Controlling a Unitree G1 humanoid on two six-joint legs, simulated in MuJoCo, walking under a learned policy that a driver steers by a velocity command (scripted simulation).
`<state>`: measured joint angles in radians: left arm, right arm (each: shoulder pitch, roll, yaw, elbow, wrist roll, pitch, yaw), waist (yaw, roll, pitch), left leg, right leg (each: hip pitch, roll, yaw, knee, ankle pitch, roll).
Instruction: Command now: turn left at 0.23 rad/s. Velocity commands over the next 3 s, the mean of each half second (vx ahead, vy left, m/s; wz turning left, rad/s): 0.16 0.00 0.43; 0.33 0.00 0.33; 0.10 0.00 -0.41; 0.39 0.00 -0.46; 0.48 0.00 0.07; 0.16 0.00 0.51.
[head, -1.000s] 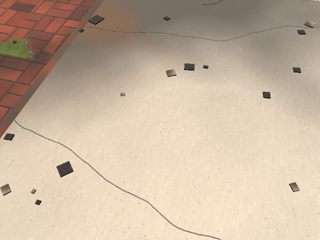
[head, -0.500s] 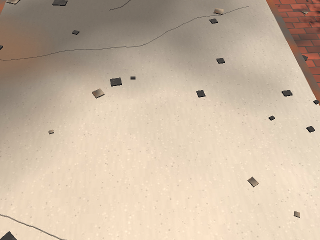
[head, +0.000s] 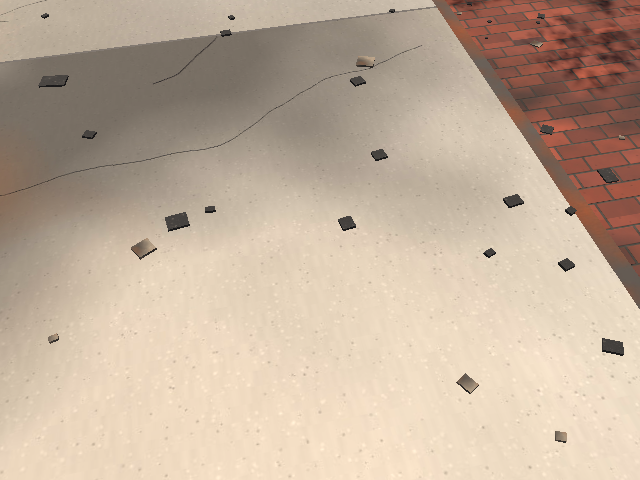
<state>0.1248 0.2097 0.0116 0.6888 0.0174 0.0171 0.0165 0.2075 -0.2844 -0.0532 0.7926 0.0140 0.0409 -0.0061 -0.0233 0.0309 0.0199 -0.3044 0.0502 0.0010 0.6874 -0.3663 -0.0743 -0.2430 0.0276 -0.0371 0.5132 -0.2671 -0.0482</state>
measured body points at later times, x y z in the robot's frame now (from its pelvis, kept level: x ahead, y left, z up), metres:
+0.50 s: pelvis +0.03 -0.02 +0.01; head +0.04 -0.04 +0.46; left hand +0.01 +0.27 -0.09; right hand +0.25 -0.25 -0.10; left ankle +0.01 +0.15 -0.65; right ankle +0.01 -0.13 -0.74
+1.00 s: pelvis +0.19 +0.12 +0.00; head +0.23 +0.14 +0.44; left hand +0.11 +0.40 -0.13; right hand +0.46 -0.02 -0.10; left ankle +0.21 +0.22 -0.74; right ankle +0.18 -0.06 -0.64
